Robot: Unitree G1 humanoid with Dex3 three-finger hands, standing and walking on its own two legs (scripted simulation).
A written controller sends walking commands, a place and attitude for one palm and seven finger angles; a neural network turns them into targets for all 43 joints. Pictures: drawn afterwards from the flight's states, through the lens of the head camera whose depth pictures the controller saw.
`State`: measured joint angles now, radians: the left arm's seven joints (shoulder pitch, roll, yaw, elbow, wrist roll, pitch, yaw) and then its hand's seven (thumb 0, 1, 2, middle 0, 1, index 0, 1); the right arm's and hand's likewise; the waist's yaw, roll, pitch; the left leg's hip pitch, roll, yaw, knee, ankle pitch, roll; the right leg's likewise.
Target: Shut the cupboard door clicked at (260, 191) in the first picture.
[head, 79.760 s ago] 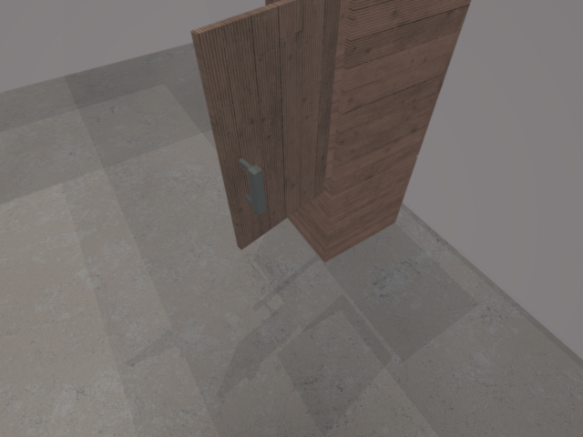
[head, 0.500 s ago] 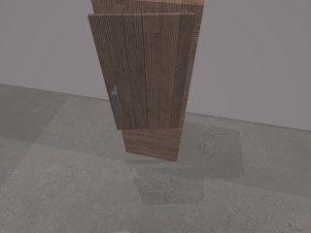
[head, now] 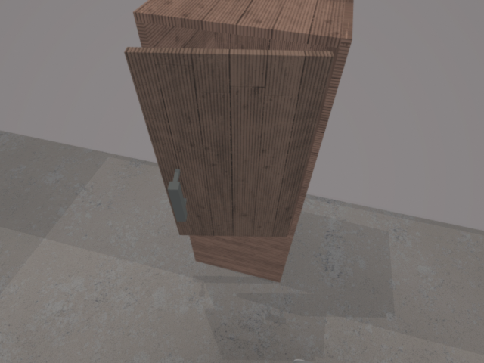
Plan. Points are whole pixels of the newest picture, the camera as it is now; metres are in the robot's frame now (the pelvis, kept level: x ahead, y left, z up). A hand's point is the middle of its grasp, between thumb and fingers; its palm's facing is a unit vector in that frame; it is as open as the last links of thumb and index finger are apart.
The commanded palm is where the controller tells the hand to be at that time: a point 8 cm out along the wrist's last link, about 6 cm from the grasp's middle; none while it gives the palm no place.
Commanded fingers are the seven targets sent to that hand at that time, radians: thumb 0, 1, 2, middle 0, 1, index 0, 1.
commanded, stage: come to a stop and stand still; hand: left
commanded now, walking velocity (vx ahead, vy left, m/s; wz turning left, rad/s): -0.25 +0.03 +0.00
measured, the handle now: (179, 195) +0.49 +0.19 -0.10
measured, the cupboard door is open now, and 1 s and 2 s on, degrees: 14 14 14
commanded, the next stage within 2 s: look again from close up in 1.22 s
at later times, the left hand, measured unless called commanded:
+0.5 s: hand out of the picture +0.09 +0.20 -0.19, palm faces +0.08 -0.97 -0.21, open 7.4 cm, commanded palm none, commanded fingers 0.00 0.90 0.90 -0.20 -0.30 -0.20 -0.30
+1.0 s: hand out of the picture +0.00 +0.15 -0.17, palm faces +0.02 -0.98 -0.17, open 7.3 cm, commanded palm none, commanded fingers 0.00 0.90 0.90 -0.20 -0.30 -0.20 -0.30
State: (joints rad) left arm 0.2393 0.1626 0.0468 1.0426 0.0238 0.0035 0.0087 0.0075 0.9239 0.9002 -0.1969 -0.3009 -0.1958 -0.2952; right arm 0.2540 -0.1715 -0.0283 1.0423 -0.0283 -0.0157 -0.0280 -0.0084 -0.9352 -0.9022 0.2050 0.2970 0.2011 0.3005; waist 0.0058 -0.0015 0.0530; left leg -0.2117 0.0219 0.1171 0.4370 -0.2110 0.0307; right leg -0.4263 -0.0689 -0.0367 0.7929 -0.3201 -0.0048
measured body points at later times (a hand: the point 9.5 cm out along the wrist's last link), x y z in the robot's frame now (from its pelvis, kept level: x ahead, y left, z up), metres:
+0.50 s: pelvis +0.02 +0.01 -0.01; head +0.05 +0.03 +0.44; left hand +0.08 +0.26 -0.17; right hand +0.09 -0.24 -0.14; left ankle +0.02 +0.12 -0.74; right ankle +0.07 -0.14 -0.72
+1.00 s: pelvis +0.00 -0.01 +0.00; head +0.01 -0.01 +0.45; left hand +0.00 +0.20 -0.16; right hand +0.00 -0.24 -0.16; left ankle +0.02 +0.12 -0.74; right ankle -0.03 -0.11 -0.74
